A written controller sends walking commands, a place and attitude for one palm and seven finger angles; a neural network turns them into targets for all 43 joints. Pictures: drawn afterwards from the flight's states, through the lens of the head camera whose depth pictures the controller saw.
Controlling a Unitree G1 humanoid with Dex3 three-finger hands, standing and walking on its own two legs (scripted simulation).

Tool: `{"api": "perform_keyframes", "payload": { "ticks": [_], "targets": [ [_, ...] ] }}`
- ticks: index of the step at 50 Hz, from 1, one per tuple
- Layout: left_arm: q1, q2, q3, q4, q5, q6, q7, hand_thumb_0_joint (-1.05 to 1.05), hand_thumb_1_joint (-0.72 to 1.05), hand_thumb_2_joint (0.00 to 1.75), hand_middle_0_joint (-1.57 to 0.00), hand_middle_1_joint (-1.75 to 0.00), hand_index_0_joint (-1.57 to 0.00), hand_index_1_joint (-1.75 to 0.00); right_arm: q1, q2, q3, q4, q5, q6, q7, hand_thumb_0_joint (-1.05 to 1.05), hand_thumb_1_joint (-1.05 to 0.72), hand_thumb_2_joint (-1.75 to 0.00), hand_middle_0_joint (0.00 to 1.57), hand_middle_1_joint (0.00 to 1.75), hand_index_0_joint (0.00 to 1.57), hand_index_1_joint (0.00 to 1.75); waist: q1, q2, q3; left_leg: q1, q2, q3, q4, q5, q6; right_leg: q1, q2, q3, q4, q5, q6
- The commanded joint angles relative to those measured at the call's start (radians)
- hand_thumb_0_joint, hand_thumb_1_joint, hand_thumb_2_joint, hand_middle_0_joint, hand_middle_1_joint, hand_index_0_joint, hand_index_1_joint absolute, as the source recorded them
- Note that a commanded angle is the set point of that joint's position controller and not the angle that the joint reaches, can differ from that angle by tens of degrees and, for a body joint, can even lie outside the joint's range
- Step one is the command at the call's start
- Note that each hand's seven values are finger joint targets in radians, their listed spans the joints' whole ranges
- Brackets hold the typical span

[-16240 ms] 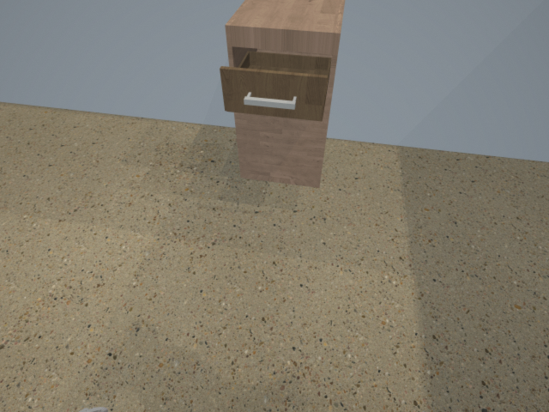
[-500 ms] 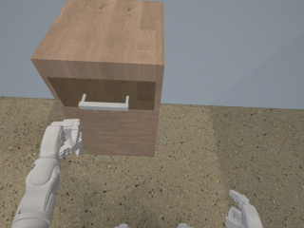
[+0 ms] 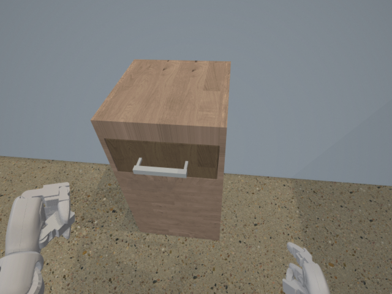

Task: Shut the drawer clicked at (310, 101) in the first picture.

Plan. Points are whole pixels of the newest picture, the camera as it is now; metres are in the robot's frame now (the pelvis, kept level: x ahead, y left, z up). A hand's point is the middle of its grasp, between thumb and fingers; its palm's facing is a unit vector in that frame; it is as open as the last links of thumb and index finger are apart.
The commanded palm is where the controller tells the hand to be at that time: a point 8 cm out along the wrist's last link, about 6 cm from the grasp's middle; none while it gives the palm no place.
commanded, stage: draw the hand back to the body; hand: left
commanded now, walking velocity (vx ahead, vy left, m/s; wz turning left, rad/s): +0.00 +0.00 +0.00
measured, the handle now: (161, 166) +0.55 +0.20 -0.15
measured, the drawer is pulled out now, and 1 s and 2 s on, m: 0.00 0.00 0.00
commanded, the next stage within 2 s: step back with the hand held close in 0.28 s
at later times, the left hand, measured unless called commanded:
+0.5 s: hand (49, 228) +0.16 +0.23 +0.17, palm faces +0.41 -0.81 -0.41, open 3.3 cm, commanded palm +0.11 +0.27 +0.18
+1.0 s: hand (20, 262) +0.12 +0.25 +0.16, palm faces +0.36 -0.80 -0.48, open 3.2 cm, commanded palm +0.06 +0.29 +0.18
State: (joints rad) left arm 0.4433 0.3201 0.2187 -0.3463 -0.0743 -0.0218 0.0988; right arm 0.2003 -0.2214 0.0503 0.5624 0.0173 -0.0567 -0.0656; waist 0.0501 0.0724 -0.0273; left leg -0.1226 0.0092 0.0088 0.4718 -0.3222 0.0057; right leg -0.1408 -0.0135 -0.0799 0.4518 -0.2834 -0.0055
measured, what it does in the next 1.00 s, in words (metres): shifts its weight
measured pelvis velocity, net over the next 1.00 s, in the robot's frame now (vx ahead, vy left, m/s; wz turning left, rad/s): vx -0.07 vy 0.01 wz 0.00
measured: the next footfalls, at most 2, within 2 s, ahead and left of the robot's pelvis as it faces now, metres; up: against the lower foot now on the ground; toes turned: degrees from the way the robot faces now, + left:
right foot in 1.80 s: -0.28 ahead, -0.10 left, +0.00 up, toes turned -1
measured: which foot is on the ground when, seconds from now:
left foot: down 0.00-1.00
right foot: down 0.00-1.00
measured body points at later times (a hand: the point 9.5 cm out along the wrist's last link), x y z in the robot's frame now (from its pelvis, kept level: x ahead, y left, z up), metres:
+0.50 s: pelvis -0.02 -0.01 +0.00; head -0.04 -0.03 +0.45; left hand +0.14 +0.27 +0.19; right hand +0.16 -0.24 -0.08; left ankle -0.04 +0.11 -0.74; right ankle -0.02 -0.11 -0.74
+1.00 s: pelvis -0.07 +0.01 +0.00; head -0.05 +0.00 +0.45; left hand +0.09 +0.29 +0.19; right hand +0.11 -0.22 -0.09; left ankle -0.04 +0.11 -0.74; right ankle -0.02 -0.11 -0.74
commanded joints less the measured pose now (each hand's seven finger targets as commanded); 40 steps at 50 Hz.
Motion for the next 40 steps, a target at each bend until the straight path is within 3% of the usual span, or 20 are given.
{"api": "perform_keyframes", "payload": {
  "ticks": [1, 3, 5, 6, 9, 12, 18, 19, 20, 21, 22, 23, 25, 26, 28, 31, 33, 37, 38, 40],
  "targets": [
    [-0.027, 0.179, 0.150, -0.318, -0.001, -0.095, 0.023, 0.00, 0.90, 0.90, -1.40, -1.60, -1.40, -1.60, -0.118, -0.089, -0.047, -0.154, -0.003, -0.080, -0.007, 0.00, -0.90, -0.90, 0.20, 0.30, 0.20, 0.30, -0.001, -0.024, -0.074, -0.001, 0.008, -0.008, -0.056, 0.369, 0.013, 0.070, 0.001, 0.026, -0.042, 0.326, -0.013],
    [0.001, 0.201, 0.180, -0.366, 0.001, -0.109, 0.027, 0.00, 0.90, 0.90, -1.40, -1.60, -1.40, -1.60, -0.121, -0.091, -0.050, -0.149, -0.003, -0.095, -0.007, 0.00, -0.90, -0.90, 0.20, 0.30, 0.20, 0.30, 0.006, 0.009, -0.076, -0.001, 0.007, -0.006, -0.056, 0.356, 0.011, 0.074, 0.002, 0.030, -0.048, 0.317, -0.015],
    [0.042, 0.200, 0.202, -0.387, -0.001, -0.121, 0.030, 0.00, 0.90, 0.90, -1.40, -1.60, -1.40, -1.60, -0.122, -0.083, -0.052, -0.148, -0.001, -0.106, -0.007, 0.00, -0.90, -0.90, 0.20, 0.30, 0.20, 0.30, 0.010, -0.006, -0.057, -0.010, 0.008, -0.004, -0.056, 0.336, 0.012, 0.066, 0.001, 0.031, -0.048, 0.306, -0.013],
    [0.056, 0.170, 0.185, -0.328, 0.001, -0.120, 0.027, 0.00, 0.90, 0.90, -1.40, -1.60, -1.40, -1.60, -0.123, -0.081, -0.053, -0.135, -0.002, -0.108, -0.008, 0.00, -0.90, -0.90, 0.20, 0.30, 0.20, 0.30, 0.004, -0.047, -0.012, -0.022, 0.008, 0.001, -0.057, 0.313, 0.015, 0.043, 0.002, 0.029, -0.054, 0.291, -0.010],
    [0.025, 0.129, 0.144, -0.256, 0.001, -0.122, 0.020, 0.00, 0.90, 0.90, -1.40, -1.60, -1.40, -1.60, -0.120, -0.093, -0.060, -0.126, 0.002, -0.101, -0.009, 0.00, -0.90, -0.90, 0.20, 0.30, 0.20, 0.30, -0.011, -0.081, 0.067, -0.042, 0.011, 0.000, -0.067, 0.227, 0.020, -0.009, 0.000, 0.035, -0.085, 0.194, -0.005],
    [-0.001, 0.160, 0.171, -0.283, 0.006, -0.139, 0.028, 0.00, 0.90, 0.90, -1.40, -1.60, -1.40, -1.60, -0.124, -0.091, -0.065, -0.129, -0.001, -0.109, -0.018, 0.00, -0.90, -0.90, 0.20, 0.30, 0.20, 0.30, -0.001, -0.060, 0.010, -0.019, 0.005, 0.004, -0.064, 0.190, 0.029, 0.001, -0.008, 0.049, -0.091, 0.145, -0.005],
    [-0.014, 0.195, 0.190, -0.330, 0.010, -0.156, 0.038, 0.00, 0.90, 0.90, -1.40, -1.60, -1.40, -1.60, -0.135, -0.085, -0.058, -0.126, -0.004, -0.141, -0.024, 0.00, -0.90, -0.90, 0.20, 0.30, 0.20, 0.30, 0.010, 0.000, -0.003, -0.022, 0.001, -0.003, -0.067, 0.183, 0.023, 0.023, -0.010, 0.057, -0.099, 0.126, -0.012],
    [-0.010, 0.178, 0.177, -0.334, 0.009, -0.159, 0.036, 0.00, 0.90, 0.90, -1.40, -1.60, -1.40, -1.60, -0.137, -0.081, -0.057, -0.126, -0.004, -0.146, -0.023, 0.00, -0.90, -0.90, 0.20, 0.30, 0.20, 0.30, 0.008, 0.014, 0.009, -0.021, 0.002, -0.002, -0.070, 0.177, 0.021, 0.018, -0.011, 0.057, -0.100, 0.118, -0.012],
    [-0.005, 0.188, 0.188, -0.333, 0.009, -0.161, 0.039, 0.00, 0.90, 0.90, -1.40, -1.60, -1.40, -1.60, -0.135, -0.080, -0.058, -0.125, -0.004, -0.151, -0.025, 0.00, -0.90, -0.90, 0.20, 0.30, 0.20, 0.30, 0.011, 0.008, 0.006, -0.018, 0.002, 0.001, -0.070, 0.179, 0.022, 0.019, -0.011, 0.057, -0.100, 0.125, -0.011],
    [-0.092, 0.290, 0.319, -0.387, 0.009, -0.205, 0.044, 0.00, 0.90, 0.90, -1.40, -1.60, -1.40, -1.60, -0.095, -0.112, -0.068, -0.147, -0.009, -0.119, -0.015, 0.00, -0.90, -0.90, 0.20, 0.30, 0.20, 0.30, -0.033, -0.065, 0.104, -0.120, 0.017, -0.020, -0.035, 0.116, 0.039, -0.067, -0.076, 0.168, -0.179, 0.113, -0.010],
    [-0.001, 0.215, 0.267, -0.271, 0.021, -0.209, 0.037, 0.00, 0.90, 0.90, -1.40, -1.60, -1.40, -1.60, -0.089, -0.091, -0.072, -0.116, -0.009, -0.097, -0.012, 0.00, -0.90, -0.90, 0.20, 0.30, 0.20, 0.30, -0.044, -0.122, 0.100, -0.100, 0.012, -0.022, 0.005, 0.108, 0.037, -0.096, -0.105, 0.178, -0.206, 0.085, -0.021],
    [0.017, 0.211, 0.263, -0.286, 0.023, -0.222, 0.034, 0.00, 0.90, 0.90, -1.40, -1.60, -1.40, -1.60, -0.092, -0.093, -0.077, -0.128, -0.013, -0.084, -0.009, 0.00, -0.90, -0.90, 0.20, 0.30, 0.20, 0.30, -0.042, -0.122, 0.092, -0.100, 0.010, -0.023, 0.012, 0.126, 0.034, -0.101, -0.114, 0.177, -0.208, 0.115, -0.027],
    [0.093, 0.167, 0.225, -0.275, 0.025, -0.233, 0.032, 0.00, 0.90, 0.90, -1.40, -1.60, -1.40, -1.60, -0.098, -0.105, -0.085, -0.127, -0.015, -0.063, -0.006, 0.00, -0.90, -0.90, 0.20, 0.30, 0.20, 0.30, -0.049, -0.063, 0.034, -0.086, 0.024, -0.024, -0.010, 0.174, 0.031, -0.075, -0.112, 0.143, -0.163, 0.164, -0.024],
    [0.119, 0.165, 0.224, -0.300, 0.024, -0.240, 0.033, 0.00, 0.90, 0.90, -1.40, -1.60, -1.40, -1.60, -0.100, -0.112, -0.089, -0.132, -0.016, -0.055, -0.005, 0.00, -0.90, -0.90, 0.20, 0.30, 0.20, 0.30, -0.049, -0.021, -0.006, -0.086, 0.035, -0.029, -0.036, 0.213, 0.032, -0.041, -0.101, 0.120, -0.127, 0.209, -0.017],
    [0.158, 0.171, 0.233, -0.306, 0.023, -0.242, 0.038, 0.00, 0.90, 0.90, -1.40, -1.60, -1.40, -1.60, -0.111, -0.112, -0.094, -0.141, -0.015, -0.042, -0.009, 0.00, -0.90, -0.90, 0.20, 0.30, 0.20, 0.30, -0.044, 0.004, -0.048, -0.098, 0.049, -0.041, -0.067, 0.313, 0.031, 0.009, -0.075, 0.081, -0.070, 0.298, -0.006],
    [0.181, 0.195, 0.254, -0.344, 0.021, -0.245, 0.044, 0.00, 0.90, 0.90, -1.40, -1.60, -1.40, -1.60, -0.111, -0.116, -0.104, -0.154, -0.013, -0.024, -0.010, 0.00, -0.90, -0.90, 0.20, 0.30, 0.20, 0.30, -0.043, -0.033, -0.112, -0.112, 0.061, -0.048, -0.064, 0.400, 0.028, 0.056, -0.061, 0.071, -0.024, 0.377, 0.003],
    [0.192, 0.218, 0.272, -0.377, 0.019, -0.246, 0.049, 0.00, 0.90, 0.90, -1.40, -1.60, -1.40, -1.60, -0.117, -0.119, -0.106, -0.161, -0.013, -0.017, -0.016, 0.00, -0.90, -0.90, 0.20, 0.30, 0.20, 0.30, -0.039, -0.015, -0.138, -0.129, 0.062, -0.056, -0.060, 0.440, 0.025, 0.077, -0.060, 0.070, -0.001, 0.420, 0.001],
    [0.213, 0.216, 0.272, -0.397, 0.018, -0.245, 0.056, 0.00, 0.90, 0.90, -1.40, -1.60, -1.40, -1.60, -0.111, -0.116, -0.112, -0.167, -0.010, -0.012, -0.021, 0.00, -0.90, -0.90, 0.20, 0.30, 0.20, 0.30, -0.041, -0.014, -0.142, -0.162, 0.072, -0.067, -0.064, 0.441, 0.026, 0.073, -0.050, 0.068, 0.033, 0.417, 0.007],
    [0.213, 0.222, 0.276, -0.398, 0.018, -0.244, 0.056, 0.00, 0.90, 0.90, -1.40, -1.60, -1.40, -1.60, -0.115, -0.119, -0.112, -0.166, -0.012, -0.013, -0.024, 0.00, -0.90, -0.90, 0.20, 0.30, 0.20, 0.30, -0.038, 0.008, -0.137, -0.172, 0.073, -0.068, -0.071, 0.417, 0.027, 0.062, -0.046, 0.068, 0.034, 0.395, 0.008],
    [0.207, 0.208, 0.263, -0.390, 0.021, -0.244, 0.059, 0.00, 0.90, 0.90, -1.40, -1.60, -1.40, -1.60, -0.108, -0.116, -0.110, -0.165, -0.012, -0.013, -0.024, 0.00, -0.90, -0.90, 0.20, 0.30, 0.20, 0.30, -0.044, -0.005, -0.106, -0.225, 0.081, -0.078, -0.090, 0.344, 0.032, 0.057, -0.040, 0.072, 0.042, 0.341, 0.010]
  ]
}}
